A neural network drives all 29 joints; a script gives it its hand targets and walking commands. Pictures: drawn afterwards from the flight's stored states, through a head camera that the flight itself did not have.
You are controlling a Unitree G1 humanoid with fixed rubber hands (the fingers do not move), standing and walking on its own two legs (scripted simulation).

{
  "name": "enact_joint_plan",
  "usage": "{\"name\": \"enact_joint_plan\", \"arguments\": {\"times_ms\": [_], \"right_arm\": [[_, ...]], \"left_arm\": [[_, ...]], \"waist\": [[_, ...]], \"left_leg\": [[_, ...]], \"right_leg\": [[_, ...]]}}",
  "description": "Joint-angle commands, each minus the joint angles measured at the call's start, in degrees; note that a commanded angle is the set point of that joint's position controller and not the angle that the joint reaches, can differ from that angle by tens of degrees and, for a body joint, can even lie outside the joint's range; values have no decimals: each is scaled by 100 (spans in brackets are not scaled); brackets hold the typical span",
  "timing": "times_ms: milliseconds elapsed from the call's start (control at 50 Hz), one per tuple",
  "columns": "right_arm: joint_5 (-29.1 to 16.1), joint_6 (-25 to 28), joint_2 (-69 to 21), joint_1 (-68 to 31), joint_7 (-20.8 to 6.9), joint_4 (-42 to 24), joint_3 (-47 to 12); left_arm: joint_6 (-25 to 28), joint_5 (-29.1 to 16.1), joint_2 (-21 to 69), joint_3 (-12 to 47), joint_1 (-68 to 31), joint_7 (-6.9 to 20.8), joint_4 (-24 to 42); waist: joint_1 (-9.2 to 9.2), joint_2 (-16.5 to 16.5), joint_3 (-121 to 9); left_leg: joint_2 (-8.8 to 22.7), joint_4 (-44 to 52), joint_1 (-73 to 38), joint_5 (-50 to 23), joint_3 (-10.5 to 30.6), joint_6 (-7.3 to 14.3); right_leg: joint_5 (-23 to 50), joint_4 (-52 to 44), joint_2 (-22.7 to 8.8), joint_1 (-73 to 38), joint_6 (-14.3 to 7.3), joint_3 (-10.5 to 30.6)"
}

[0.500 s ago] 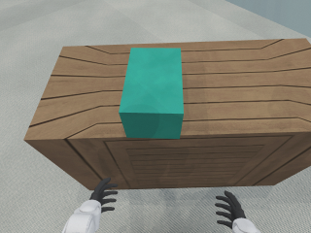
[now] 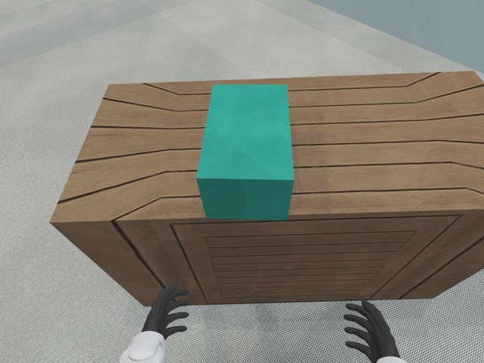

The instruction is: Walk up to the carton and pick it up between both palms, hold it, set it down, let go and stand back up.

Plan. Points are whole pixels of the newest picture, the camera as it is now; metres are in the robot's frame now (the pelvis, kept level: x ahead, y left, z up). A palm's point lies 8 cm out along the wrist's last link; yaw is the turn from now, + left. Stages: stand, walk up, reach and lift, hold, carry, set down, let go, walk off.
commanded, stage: reach and lift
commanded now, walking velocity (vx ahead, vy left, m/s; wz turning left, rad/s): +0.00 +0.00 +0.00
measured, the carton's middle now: (248, 149) +0.54 +0.06 -0.01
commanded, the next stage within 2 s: none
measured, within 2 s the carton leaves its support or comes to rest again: neither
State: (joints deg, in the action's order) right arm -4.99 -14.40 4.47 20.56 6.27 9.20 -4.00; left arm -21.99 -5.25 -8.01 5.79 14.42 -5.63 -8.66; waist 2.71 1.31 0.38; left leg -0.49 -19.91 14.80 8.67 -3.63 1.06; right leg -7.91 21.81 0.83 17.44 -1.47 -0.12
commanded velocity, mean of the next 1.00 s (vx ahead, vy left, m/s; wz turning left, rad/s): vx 0.00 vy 0.00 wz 0.00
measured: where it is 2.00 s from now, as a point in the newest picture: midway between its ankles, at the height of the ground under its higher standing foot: outside the picture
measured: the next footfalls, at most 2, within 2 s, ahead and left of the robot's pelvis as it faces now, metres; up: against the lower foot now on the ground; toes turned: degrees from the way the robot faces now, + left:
none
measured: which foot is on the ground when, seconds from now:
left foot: down 0.00-1.00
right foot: down 0.00-1.00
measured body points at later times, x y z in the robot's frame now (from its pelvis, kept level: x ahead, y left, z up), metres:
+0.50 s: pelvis +0.04 +0.02 +0.00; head +0.07 +0.03 +0.45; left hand +0.25 +0.20 -0.03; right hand +0.25 -0.16 -0.03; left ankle +0.02 +0.11 -0.75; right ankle +0.03 -0.10 -0.75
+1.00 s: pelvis +0.03 +0.03 +0.00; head +0.04 +0.05 +0.45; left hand +0.32 +0.20 +0.02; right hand +0.32 -0.15 +0.01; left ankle +0.02 +0.11 -0.75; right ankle +0.03 -0.10 -0.75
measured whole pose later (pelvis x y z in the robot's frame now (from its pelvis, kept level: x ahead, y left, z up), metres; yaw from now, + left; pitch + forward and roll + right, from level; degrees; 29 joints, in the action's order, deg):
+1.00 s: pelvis +0.03 +0.03 +0.00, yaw +1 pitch +2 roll -1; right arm -7.6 8.0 6.3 -2.6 6.8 26.3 0.4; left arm 3.0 -2.7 -4.8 5.6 -4.5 -7.3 -21.6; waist 1.7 0.9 -0.5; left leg -1.8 -20.1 10.1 11.6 -2.6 3.1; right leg -8.6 17.0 -0.4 10.0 0.3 -0.9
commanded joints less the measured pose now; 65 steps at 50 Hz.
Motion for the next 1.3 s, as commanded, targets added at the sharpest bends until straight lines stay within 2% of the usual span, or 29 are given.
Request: {"name": "enact_joint_plan", "arguments": {"times_ms": [0, 160, 320, 460, 580, 780, 940, 1040, 1160, 1280], "right_arm": [[-5, 139, 269, -387, -18, -939, 118], [-139, 302, 445, -356, 18, -1032, 92], [-305, 837, 628, -453, -35, -1192, 116], [-392, 1360, 765, -671, -89, -974, 151], [-415, 1655, 792, -1023, -84, -804, 187], [-372, 2114, 712, -2073, 4, -201, 382], [-242, 2519, 625, -3366, 70, 856, 615], [-151, 2251, 693, -4352, 96, 1370, 822], [-161, 2007, 804, -5241, 69, 1729, 928], [-130, 1926, 802, -6026, 96, 2326, 976]], "left_arm": [[162, -34, -316, -114, -589, -63, 934], [339, 5, -263, -86, -435, -49, 1142], [917, 61, -196, -42, -439, -97, 1398], [1598, 90, -172, 40, -551, -137, 1166], [1968, 134, -106, 82, -782, -154, 981], [2362, 245, 77, 16, -1756, -163, 588], [2792, 284, 205, -86, -3078, -170, -413], [2561, 204, 202, -142, -4160, -261, -1046], [2396, 151, 252, -242, -5099, -336, -1645], [2343, 201, 241, -446, -5978, -300, -2312]], "waist": [[3, -46, -609], [27, -35, -757], [4, -124, -1001], [-48, -159, -1234], [-59, -104, -1317], [-100, -145, -1339], [-138, -207, -1456], [-165, -129, -1665], [-174, -99, -2257], [-199, -116, -2494]], "left_leg": [[191, 553, 520, 948, 94, 24], [173, 478, 145, -160, 195, -118], [117, 292, -200, -1086, 283, -212], [75, 119, -515, -1811, 379, -219], [76, 45, -658, -2208, 446, -202], [82, 16, -970, -2286, 512, -208], [103, 62, -1133, -1807, 560, -157], [165, 160, -1022, -1068, 570, -105], [142, 4, -1226, -1648, 608, -139], [96, 3, -1244, -1775, 602, -153]], "right_leg": [[-734, -344, -250, -897, 58, 360], [101, -389, -189, -1093, -20, 439], [701, -339, -104, -1145, -71, 449], [1146, -357, -72, -1220, -138, 438], [1373, -392, -59, -1315, -206, 424], [1179, -502, -71, -1206, -261, 333], [702, -635, -101, -958, -308, 241], [294, -666, -118, -718, -293, 145], [550, -640, -89, -708, -256, 100], [655, -679, -60, -697, -215, 85]]}}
